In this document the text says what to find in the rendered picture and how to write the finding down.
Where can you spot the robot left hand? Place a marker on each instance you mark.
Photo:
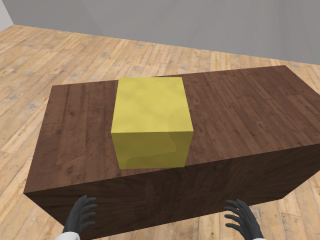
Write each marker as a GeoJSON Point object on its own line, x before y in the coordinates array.
{"type": "Point", "coordinates": [75, 218]}

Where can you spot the robot right hand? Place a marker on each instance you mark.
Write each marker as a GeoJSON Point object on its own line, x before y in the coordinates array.
{"type": "Point", "coordinates": [248, 226]}

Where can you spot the pedestal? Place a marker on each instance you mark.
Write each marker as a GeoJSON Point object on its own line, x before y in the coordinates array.
{"type": "Point", "coordinates": [256, 138]}

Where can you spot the carton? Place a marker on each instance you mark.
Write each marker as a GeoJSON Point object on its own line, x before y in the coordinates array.
{"type": "Point", "coordinates": [151, 126]}

